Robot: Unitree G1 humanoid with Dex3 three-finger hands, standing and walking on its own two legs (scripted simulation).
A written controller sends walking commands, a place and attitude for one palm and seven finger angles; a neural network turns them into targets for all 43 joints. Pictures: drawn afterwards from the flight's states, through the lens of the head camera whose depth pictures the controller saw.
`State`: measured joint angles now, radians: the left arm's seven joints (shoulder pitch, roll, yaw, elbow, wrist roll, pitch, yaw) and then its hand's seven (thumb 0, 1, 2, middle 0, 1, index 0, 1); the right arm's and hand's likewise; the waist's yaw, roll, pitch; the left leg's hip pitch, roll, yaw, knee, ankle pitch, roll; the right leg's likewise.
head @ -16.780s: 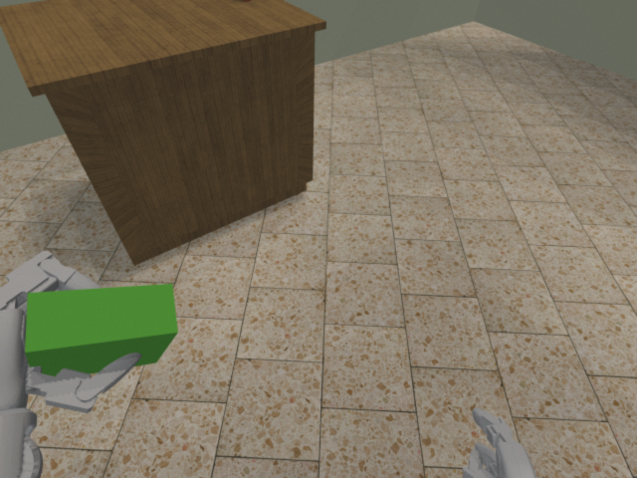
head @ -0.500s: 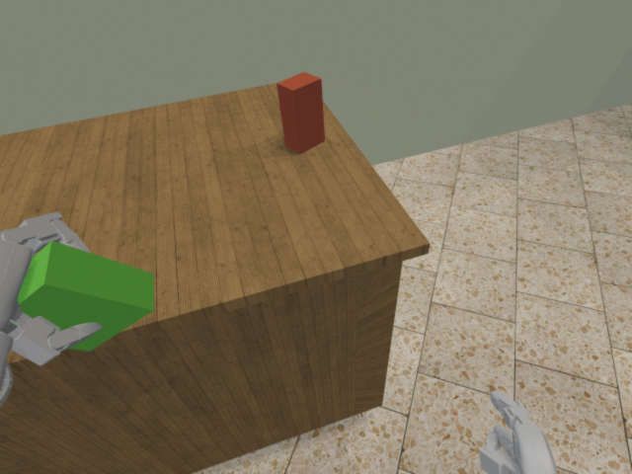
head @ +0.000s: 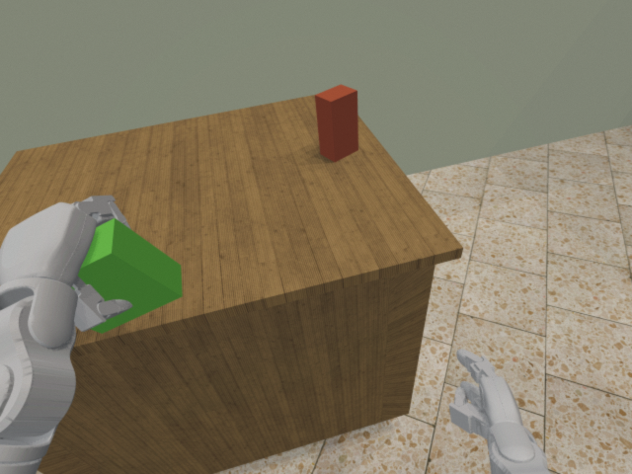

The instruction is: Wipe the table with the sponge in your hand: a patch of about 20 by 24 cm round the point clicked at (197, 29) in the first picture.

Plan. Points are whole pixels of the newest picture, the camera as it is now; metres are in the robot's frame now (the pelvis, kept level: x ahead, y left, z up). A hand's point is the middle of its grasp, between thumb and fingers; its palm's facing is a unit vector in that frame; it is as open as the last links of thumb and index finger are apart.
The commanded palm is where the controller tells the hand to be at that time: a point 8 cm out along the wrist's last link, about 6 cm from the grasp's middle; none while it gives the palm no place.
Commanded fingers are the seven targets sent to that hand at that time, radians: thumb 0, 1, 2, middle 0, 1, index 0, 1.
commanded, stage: turn the palm down, sponge in hand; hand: left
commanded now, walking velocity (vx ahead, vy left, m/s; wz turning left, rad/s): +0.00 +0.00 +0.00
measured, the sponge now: (119, 286) +0.24 +0.28 +0.16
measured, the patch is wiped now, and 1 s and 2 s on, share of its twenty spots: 0.00 0.00 0.00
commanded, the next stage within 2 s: move the sponge above the wiping area in 0.82 s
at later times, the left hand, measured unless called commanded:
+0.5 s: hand (112, 269) +0.24 +0.26 +0.20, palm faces +0.22 -0.08 -0.97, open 9.3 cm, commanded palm +0.18 +0.26 +0.27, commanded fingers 0.00 0.10 1.30 -1.20 -1.60 -1.20 -1.60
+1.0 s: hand (124, 270) +0.24 +0.25 +0.19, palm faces +0.21 -0.08 -0.97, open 9.3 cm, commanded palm +0.19 +0.25 +0.27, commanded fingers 0.00 0.10 1.30 -1.20 -1.60 -1.20 -1.60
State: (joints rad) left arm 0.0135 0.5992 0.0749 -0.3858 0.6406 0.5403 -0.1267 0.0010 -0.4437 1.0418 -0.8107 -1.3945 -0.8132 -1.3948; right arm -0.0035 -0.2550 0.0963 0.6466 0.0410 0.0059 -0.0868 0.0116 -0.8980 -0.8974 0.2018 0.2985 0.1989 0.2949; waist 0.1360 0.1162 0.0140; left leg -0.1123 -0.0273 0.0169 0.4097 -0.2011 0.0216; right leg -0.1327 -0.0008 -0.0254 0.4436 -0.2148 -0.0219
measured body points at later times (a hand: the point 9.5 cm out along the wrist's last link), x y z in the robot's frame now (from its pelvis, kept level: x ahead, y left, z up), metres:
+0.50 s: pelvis -0.01 -0.02 +0.00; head -0.04 -0.08 +0.44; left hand +0.22 +0.26 +0.25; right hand +0.25 -0.20 -0.07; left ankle +0.02 +0.11 -0.74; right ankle +0.02 -0.11 -0.74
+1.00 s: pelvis -0.01 -0.02 +0.00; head -0.04 -0.09 +0.44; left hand +0.23 +0.25 +0.24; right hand +0.26 -0.21 -0.07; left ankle +0.02 +0.11 -0.74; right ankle +0.02 -0.11 -0.74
